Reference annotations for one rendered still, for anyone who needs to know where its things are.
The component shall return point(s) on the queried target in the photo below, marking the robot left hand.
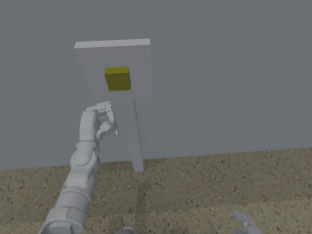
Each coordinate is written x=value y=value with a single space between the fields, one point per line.
x=94 y=129

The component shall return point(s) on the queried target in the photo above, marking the panel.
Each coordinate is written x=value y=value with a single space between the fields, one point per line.
x=95 y=56

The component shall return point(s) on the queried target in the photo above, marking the robot left forearm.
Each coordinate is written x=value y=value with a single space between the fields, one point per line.
x=69 y=215

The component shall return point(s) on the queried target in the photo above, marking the robot right hand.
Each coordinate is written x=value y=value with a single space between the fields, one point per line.
x=246 y=222

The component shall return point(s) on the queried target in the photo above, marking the robot left shin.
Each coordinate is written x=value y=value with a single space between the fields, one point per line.
x=127 y=227

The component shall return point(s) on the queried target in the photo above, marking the button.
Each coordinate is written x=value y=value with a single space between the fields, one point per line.
x=117 y=78

